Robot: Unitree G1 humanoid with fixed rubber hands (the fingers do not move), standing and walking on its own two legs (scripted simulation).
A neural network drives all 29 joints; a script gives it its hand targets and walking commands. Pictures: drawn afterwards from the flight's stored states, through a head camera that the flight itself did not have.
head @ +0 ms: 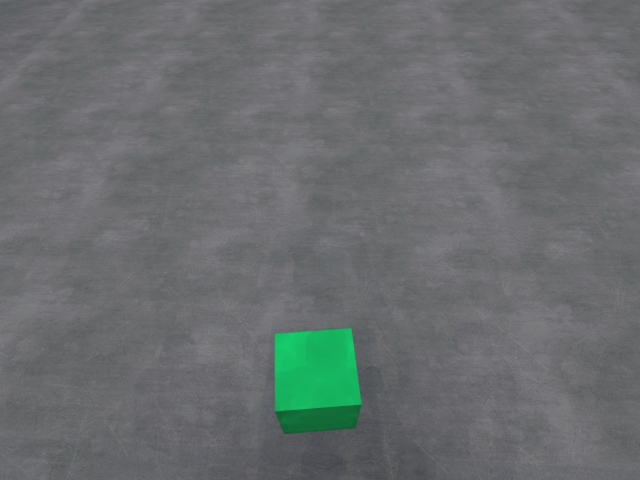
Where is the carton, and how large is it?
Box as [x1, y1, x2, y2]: [275, 328, 361, 433]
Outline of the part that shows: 350,328 275,334 275,412 284,433 355,427 361,404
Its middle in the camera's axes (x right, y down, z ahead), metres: +0.00 +0.40 +1.10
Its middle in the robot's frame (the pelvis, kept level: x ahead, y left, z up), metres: +0.43 +0.02 -0.64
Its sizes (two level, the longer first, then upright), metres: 0.210 0.200 0.250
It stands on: the floor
